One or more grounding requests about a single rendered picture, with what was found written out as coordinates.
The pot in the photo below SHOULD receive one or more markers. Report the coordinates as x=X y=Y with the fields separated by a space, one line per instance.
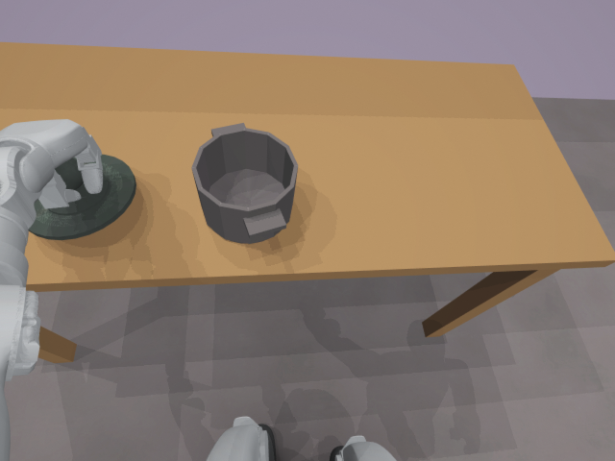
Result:
x=246 y=181

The robot left hand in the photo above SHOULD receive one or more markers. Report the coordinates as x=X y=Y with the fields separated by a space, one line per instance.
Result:
x=63 y=140

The left robot shin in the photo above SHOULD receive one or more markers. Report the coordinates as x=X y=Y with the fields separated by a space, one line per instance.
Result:
x=244 y=421

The lid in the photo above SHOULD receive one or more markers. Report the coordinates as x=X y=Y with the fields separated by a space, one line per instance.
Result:
x=92 y=212

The table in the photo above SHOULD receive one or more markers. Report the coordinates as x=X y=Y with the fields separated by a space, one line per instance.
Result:
x=405 y=168

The robot left upper arm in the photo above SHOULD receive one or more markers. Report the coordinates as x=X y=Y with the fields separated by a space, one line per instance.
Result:
x=19 y=347

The knob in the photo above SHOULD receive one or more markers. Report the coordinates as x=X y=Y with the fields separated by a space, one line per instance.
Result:
x=70 y=174

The left robot forearm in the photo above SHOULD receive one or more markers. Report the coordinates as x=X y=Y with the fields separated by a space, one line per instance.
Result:
x=25 y=168

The left robot thigh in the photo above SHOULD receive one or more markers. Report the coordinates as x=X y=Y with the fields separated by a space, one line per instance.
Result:
x=241 y=443

